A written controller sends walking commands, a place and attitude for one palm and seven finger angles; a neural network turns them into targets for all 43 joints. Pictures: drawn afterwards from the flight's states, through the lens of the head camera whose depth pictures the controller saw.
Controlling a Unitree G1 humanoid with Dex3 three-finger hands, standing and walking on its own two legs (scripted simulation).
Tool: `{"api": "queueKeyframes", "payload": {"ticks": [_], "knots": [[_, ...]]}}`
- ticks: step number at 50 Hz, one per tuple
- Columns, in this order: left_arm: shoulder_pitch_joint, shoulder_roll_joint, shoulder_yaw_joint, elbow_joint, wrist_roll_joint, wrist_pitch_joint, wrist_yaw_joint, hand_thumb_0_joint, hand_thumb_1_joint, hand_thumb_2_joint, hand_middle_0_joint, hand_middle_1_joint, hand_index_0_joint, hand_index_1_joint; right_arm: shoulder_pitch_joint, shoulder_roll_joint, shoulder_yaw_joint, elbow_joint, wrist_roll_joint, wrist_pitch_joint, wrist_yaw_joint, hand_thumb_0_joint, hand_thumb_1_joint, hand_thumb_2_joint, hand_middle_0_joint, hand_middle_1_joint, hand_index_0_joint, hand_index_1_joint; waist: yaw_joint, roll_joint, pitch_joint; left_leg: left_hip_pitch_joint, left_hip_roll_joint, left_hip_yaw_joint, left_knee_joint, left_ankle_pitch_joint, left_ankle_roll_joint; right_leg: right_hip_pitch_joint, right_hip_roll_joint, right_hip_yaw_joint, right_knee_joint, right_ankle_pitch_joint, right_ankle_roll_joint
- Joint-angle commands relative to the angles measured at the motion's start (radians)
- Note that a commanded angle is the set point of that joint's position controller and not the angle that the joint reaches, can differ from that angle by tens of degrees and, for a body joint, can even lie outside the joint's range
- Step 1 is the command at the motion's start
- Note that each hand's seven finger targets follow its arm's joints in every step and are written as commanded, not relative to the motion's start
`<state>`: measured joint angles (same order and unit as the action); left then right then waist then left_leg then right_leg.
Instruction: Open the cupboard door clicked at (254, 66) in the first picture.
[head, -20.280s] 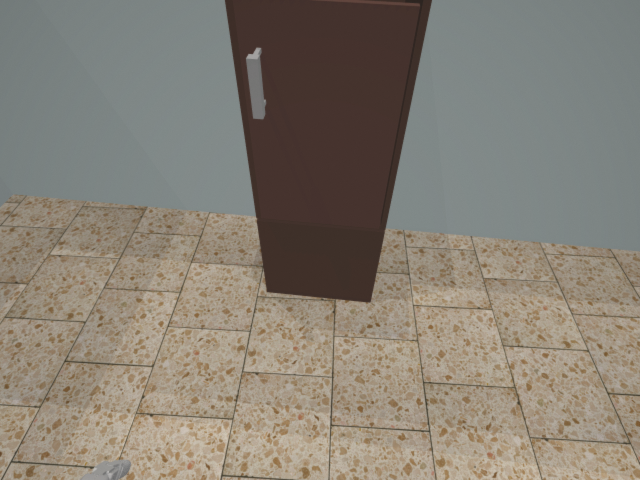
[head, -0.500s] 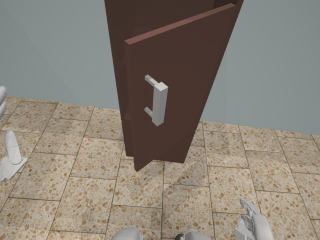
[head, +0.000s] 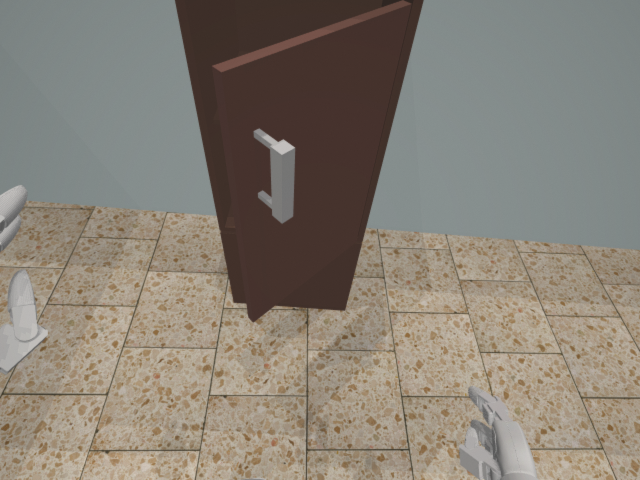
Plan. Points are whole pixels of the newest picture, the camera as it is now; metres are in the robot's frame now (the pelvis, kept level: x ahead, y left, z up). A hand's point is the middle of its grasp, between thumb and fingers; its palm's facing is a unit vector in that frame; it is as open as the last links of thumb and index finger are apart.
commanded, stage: stop stepping back and stand still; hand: left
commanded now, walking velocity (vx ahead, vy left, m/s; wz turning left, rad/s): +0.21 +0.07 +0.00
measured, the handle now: (272, 176) +0.49 +0.11 +0.10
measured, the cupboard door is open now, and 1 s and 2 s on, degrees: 47 47 47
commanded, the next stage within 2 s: let the arm hang, fingers relaxed in 0.98 s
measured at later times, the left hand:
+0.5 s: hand out of the picture +0.11 +0.28 +0.16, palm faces +0.52 -0.75 -0.40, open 7.4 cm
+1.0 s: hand out of the picture +0.09 +0.29 +0.15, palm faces +0.46 -0.76 -0.46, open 7.4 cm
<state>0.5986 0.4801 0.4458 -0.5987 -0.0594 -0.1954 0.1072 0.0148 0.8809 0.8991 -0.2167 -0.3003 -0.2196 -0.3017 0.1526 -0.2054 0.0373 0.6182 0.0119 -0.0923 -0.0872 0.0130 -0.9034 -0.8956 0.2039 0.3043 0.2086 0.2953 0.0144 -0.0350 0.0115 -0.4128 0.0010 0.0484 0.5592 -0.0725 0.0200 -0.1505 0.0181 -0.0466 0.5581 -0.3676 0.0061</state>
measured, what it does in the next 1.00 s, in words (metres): steps on the spot: right foot, then left foot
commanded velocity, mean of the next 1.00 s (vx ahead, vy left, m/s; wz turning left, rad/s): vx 0.07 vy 0.01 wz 0.00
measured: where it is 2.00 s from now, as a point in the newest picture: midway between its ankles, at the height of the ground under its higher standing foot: outside the picture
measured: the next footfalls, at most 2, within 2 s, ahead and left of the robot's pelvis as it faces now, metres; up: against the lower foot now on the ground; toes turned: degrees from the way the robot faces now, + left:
right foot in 0.20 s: +0.01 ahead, -0.10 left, +0.00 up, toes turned -1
left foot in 0.46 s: -0.06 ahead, +0.13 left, +0.00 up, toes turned +6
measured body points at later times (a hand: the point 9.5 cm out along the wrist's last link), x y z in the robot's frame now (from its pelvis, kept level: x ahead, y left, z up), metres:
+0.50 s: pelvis -0.07 +0.00 +0.00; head -0.08 +0.01 +0.45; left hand +0.08 +0.31 +0.18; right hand +0.08 -0.24 -0.09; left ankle -0.09 +0.13 -0.74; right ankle -0.03 -0.10 -0.73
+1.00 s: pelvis -0.10 +0.02 +0.01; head -0.08 +0.02 +0.46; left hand +0.06 +0.33 +0.18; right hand +0.08 -0.21 -0.08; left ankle -0.10 +0.13 -0.73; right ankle -0.03 -0.10 -0.73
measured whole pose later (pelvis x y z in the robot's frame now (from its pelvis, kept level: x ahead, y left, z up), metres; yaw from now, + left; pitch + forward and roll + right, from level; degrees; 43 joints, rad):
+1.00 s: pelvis -0.10 +0.02 +0.01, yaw +3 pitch -1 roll +0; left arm 0.52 0.37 0.39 -0.42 -0.02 -0.20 0.14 0.02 0.88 0.90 -0.21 -0.30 -0.22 -0.30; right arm 0.23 -0.21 0.01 0.64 -0.01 -0.15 -0.07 0.01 -0.90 -0.90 0.20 0.30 0.21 0.30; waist 0.02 -0.01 0.04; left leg -0.20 0.01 0.05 0.47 -0.24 0.01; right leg -0.27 -0.03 -0.06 0.43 -0.14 0.00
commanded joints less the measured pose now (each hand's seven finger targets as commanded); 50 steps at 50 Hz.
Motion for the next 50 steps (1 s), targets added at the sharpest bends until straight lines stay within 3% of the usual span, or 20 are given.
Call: {"api": "queueKeyframes", "payload": {"ticks": [1,3,4,6,8,9,10,11,12,14,16,20,22,24,25,26,27,32,40,50], "knots": [[-0.054,0.117,0.075,-0.173,-0.007,-0.052,0.027,0.0,0.9,0.9,-0.2,-0.3,-0.2,-0.3,-0.014,-0.152,-0.082,-0.135,-0.002,-0.088,0.009,0.0,-0.9,-0.9,0.2,0.3,0.2,0.3,-0.013,0.263,-0.201,0.374,0.241,-0.286,-0.241,0.443,0.103,-0.175,0.009,0.068,0.31,-0.27,0.001],[-0.016,0.126,0.118,-0.101,-0.001,-0.039,0.045,0.0,0.9,0.9,-0.2,-0.3,-0.2,-0.3,-0.019,-0.145,-0.08,-0.142,-0.016,-0.106,0.007,0.0,-0.9,-0.9,0.2,0.3,0.2,0.3,-0.007,0.228,-0.122,0.216,0.256,-0.353,-0.347,0.027,0.135,-0.173,0.005,0.062,0.271,-0.216,0.005],[0.0,0.145,0.136,-0.113,0.002,-0.03,0.055,0.0,0.9,0.9,-0.2,-0.3,-0.2,-0.3,-0.021,-0.138,-0.075,-0.148,-0.016,-0.105,0.007,0.0,-0.9,-0.9,0.2,0.3,0.2,0.3,-0.01,0.238,-0.121,0.215,0.233,-0.317,-0.343,0.002,0.124,-0.155,-0.015,0.046,0.207,-0.159,0.003],[0.013,0.173,0.158,-0.171,0.005,-0.029,0.06,0.0,0.9,0.9,-0.2,-0.3,-0.2,-0.3,-0.035,-0.138,-0.074,-0.167,-0.018,-0.097,0.009,0.0,-0.9,-0.9,0.2,0.3,0.2,0.3,-0.008,0.234,-0.141,0.11,0.17,-0.24,-0.387,-0.253,0.074,-0.021,-0.002,-0.001,0.086,-0.092,-0.004],[0.048,0.133,0.128,-0.155,0.012,-0.028,0.058,0.0,0.9,0.9,-0.2,-0.3,-0.2,-0.3,-0.053,-0.136,-0.071,-0.188,-0.014,-0.084,0.007,0.0,-0.9,-0.9,0.2,0.3,0.2,0.3,-0.01,0.258,-0.075,-0.09,0.13,-0.177,-0.424,-0.521,0.033,0.126,0.018,-0.055,-0.011,-0.058,-0.015],[0.052,0.138,0.132,-0.135,0.018,-0.031,0.056,0.0,0.9,0.9,-0.2,-0.3,-0.2,-0.3,-0.058,-0.131,-0.072,-0.191,-0.015,-0.074,0.006,0.0,-0.9,-0.9,0.2,0.3,0.2,0.3,-0.013,0.222,-0.049,-0.14,0.096,-0.145,-0.362,-0.538,0.016,0.146,0.0,-0.032,-0.095,-0.066,-0.026],[0.041,0.145,0.128,-0.114,0.024,-0.032,0.054,0.0,0.9,0.9,-0.2,-0.3,-0.2,-0.3,-0.059,-0.122,-0.076,-0.19,-0.017,-0.061,0.008,0.0,-0.9,-0.9,0.2,0.3,0.2,0.3,-0.017,0.09,-0.032,-0.094,0.025,-0.077,-0.155,-0.48,-0.012,0.032,-0.085,0.077,-0.247,-0.174,-0.061],[0.026,0.168,0.142,-0.114,0.023,-0.037,0.052,0.0,0.9,0.9,-0.2,-0.3,-0.2,-0.3,-0.05,-0.122,-0.086,-0.176,-0.02,-0.051,0.009,0.0,-0.9,-0.9,0.2,0.3,0.2,0.3,-0.016,-0.121,-0.044,0.051,-0.045,-0.047,0.202,-0.354,-0.039,-0.229,-0.272,0.342,-0.436,-0.344,-0.131],[-0.045,0.141,0.11,-0.128,0.016,-0.041,0.049,0.0,0.9,0.9,-0.2,-0.3,-0.2,-0.3,-0.048,-0.125,-0.089,-0.155,-0.025,-0.046,0.007,0.0,-0.9,-0.9,0.2,0.3,0.2,0.3,-0.012,-0.191,-0.005,0.016,-0.03,-0.082,0.439,-0.331,-0.042,-0.345,-0.395,0.474,-0.485,-0.379,-0.181],[-0.12,0.14,0.117,-0.102,0.029,-0.051,0.049,0.0,0.9,0.9,-0.2,-0.3,-0.2,-0.3,-0.009,-0.128,-0.086,-0.115,-0.027,-0.064,0.005,0.0,-0.9,-0.9,0.2,0.3,0.2,0.3,-0.044,-0.125,-0.027,-0.026,0.016,-0.089,0.522,-0.257,-0.036,-0.319,-0.341,0.369,-0.436,-0.306,-0.151],[-0.197,0.124,0.08,-0.051,0.035,-0.053,0.05,0.0,0.9,0.9,-0.2,-0.3,-0.2,-0.3,-0.019,-0.11,-0.07,-0.119,-0.029,-0.068,-0.001,0.0,-0.9,-0.9,0.2,0.3,0.2,0.3,-0.05,-0.088,-0.025,0.048,0.051,-0.049,0.339,-0.254,-0.031,-0.319,-0.279,0.244,-0.397,-0.305,-0.113],[-0.193,0.088,0.05,-0.01,0.057,-0.062,0.074,0.0,0.9,0.9,-0.2,-0.3,-0.2,-0.3,-0.001,-0.119,-0.071,-0.094,-0.033,-0.107,-0.03,0.0,-0.9,-0.9,0.2,0.3,0.2,0.3,-0.017,0.011,-0.037,0.169,0.01,0.023,-0.048,-0.291,0.018,-0.183,-0.239,0.199,-0.307,-0.183,-0.11],[-0.177,0.081,0.041,-0.041,0.051,-0.067,0.073,0.0,0.9,0.9,-0.2,-0.3,-0.2,-0.3,0.013,-0.13,-0.07,-0.104,-0.032,-0.121,-0.028,0.0,-0.9,-0.9,0.2,0.3,0.2,0.3,-0.019,0.094,-0.034,0.194,0.043,-0.042,-0.211,-0.294,0.034,-0.123,-0.168,0.157,-0.192,-0.072,-0.066],[-0.173,0.105,0.068,-0.099,0.048,-0.08,0.074,0.0,0.9,0.9,-0.2,-0.3,-0.2,-0.3,0.0,-0.153,-0.076,-0.133,-0.025,-0.117,-0.015,0.0,-0.9,-0.9,0.2,0.3,0.2,0.3,-0.008,0.189,-0.067,0.206,0.166,-0.207,-0.208,-0.06,0.071,-0.106,-0.059,0.051,-0.013,0.166,-0.017],[-0.144,0.125,0.097,-0.105,0.043,-0.079,0.073,0.0,0.9,0.9,-0.2,-0.3,-0.2,-0.3,-0.001,-0.155,-0.08,-0.144,-0.016,-0.115,-0.007,0.0,-0.9,-0.9,0.2,0.3,0.2,0.3,-0.002,0.145,-0.113,0.202,0.174,-0.189,-0.166,0.112,0.059,-0.046,-0.045,0.013,0.022,0.284,-0.008],[-0.097,0.156,0.128,-0.085,0.04,-0.081,0.064,0.0,0.9,0.9,-0.2,-0.3,-0.2,-0.3,-0.004,-0.132,-0.069,-0.118,-0.024,-0.115,-0.001,0.0,-0.9,-0.9,0.2,0.3,0.2,0.3,-0.007,0.2,-0.124,0.176,0.149,-0.149,-0.201,0.069,0.046,-0.045,-0.051,0.008,0.026,0.239,-0.003],[-0.101,0.118,0.097,-0.106,0.041,-0.083,0.058,0.0,0.9,0.9,-0.2,-0.3,-0.2,-0.3,-0.016,-0.12,-0.063,-0.133,-0.022,-0.115,0.001,0.0,-0.9,-0.9,0.2,0.3,0.2,0.3,-0.006,0.186,-0.07,0.105,0.143,-0.147,-0.219,0.037,0.042,-0.007,-0.046,-0.013,0.013,0.228,0.002],[-0.077,0.099,0.096,-0.05,0.031,-0.09,0.054,0.0,0.9,0.9,-0.2,-0.3,-0.2,-0.3,-0.011,-0.127,-0.071,-0.135,-0.017,-0.121,0.015,0.0,-0.9,-0.9,0.2,0.3,0.2,0.3,-0.012,0.076,-0.048,0.07,0.078,-0.071,-0.152,-0.069,0.008,0.025,-0.088,0.078,-0.088,0.313,-0.02],[-0.111,0.09,0.089,0.0,0.029,-0.083,0.049,0.0,0.9,0.9,-0.2,-0.3,-0.2,-0.3,-0.008,-0.117,-0.071,-0.127,-0.02,-0.102,0.014,0.0,-0.9,-0.9,0.2,0.3,0.2,0.3,-0.017,0.013,-0.037,0.128,0.042,-0.058,-0.142,-0.233,0.005,-0.079,-0.11,0.14,-0.247,0.044,-0.022],[-0.129,0.087,0.074,-0.071,0.044,-0.083,0.056,0.0,0.9,0.9,-0.2,-0.3,-0.2,-0.3,-0.011,-0.126,-0.075,-0.146,-0.019,-0.118,0.002,0.0,-0.9,-0.9,0.2,0.3,0.2,0.3,-0.002,0.141,-0.085,0.097,0.068,-0.081,-0.258,-0.136,0.003,0.073,-0.051,0.04,-0.14,0.261,0.004]]}}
